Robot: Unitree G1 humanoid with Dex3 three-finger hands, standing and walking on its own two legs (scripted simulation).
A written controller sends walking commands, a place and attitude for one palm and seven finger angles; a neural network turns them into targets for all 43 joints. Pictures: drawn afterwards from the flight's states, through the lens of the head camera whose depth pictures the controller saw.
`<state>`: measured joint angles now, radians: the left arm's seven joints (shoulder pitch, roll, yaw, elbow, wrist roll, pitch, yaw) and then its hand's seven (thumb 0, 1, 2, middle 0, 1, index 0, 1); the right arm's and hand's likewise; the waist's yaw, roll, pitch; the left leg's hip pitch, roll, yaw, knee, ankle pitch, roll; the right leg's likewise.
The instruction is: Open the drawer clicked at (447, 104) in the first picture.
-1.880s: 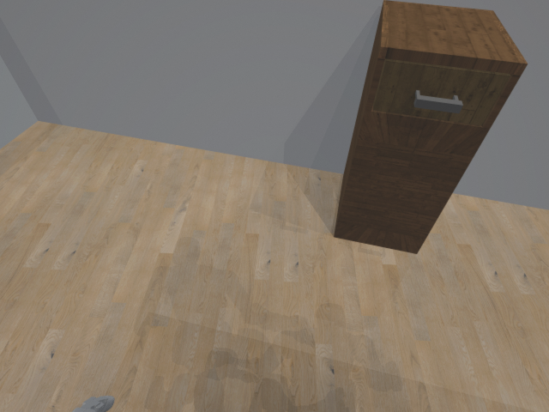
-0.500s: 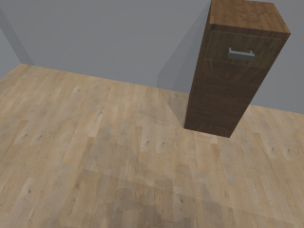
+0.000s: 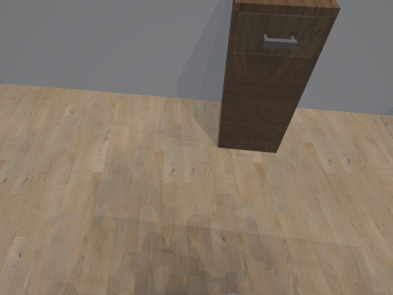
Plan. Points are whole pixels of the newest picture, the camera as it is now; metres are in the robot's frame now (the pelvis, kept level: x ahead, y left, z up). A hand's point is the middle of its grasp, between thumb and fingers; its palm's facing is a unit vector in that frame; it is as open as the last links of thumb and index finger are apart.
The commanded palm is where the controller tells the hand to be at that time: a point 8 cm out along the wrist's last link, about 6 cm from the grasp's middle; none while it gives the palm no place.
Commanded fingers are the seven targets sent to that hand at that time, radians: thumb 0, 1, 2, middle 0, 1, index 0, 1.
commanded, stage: walk to a spot facing it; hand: left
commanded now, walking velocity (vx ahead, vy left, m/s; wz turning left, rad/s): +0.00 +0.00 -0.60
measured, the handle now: (279, 40) +1.02 -0.25 +0.00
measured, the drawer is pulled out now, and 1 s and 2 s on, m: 0.00 0.00 0.00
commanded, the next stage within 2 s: none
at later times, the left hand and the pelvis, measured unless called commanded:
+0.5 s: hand out of the picture +0.07 +0.18 -0.15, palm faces -0.17 -0.95 -0.25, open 7.4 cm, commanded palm none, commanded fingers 0.00 0.90 0.90 -0.20 -0.30 -0.20 -0.30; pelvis -0.02 -0.01 +0.01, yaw -15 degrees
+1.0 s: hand (128, 293) +0.14 +0.17 -0.16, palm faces -0.54 -0.81 -0.22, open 7.4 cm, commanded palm none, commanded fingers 0.00 0.90 0.90 -0.20 -0.30 -0.20 -0.30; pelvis -0.05 +0.04 +0.01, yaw -35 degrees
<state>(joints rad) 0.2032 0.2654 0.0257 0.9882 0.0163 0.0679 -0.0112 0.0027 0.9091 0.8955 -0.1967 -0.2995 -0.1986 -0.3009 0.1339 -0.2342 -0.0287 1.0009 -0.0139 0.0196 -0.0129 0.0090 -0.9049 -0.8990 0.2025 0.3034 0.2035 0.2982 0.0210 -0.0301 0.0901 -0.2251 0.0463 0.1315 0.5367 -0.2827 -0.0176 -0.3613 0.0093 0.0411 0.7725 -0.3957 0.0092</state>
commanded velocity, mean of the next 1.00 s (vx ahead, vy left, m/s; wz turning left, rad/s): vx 0.00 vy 0.00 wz -0.60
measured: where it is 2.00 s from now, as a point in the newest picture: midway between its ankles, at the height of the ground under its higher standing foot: outside the picture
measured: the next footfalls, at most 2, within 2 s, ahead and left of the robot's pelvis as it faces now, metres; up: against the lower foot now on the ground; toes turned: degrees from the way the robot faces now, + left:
left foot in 0.62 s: +0.04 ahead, +0.13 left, +0.00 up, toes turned -20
right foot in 1.08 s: -0.10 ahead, -0.09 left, +0.00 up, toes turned -42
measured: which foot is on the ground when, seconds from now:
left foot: down 0.00-0.08, up 0.10-0.60, down 0.62-1.00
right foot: down 0.00-0.62, up 0.64-1.00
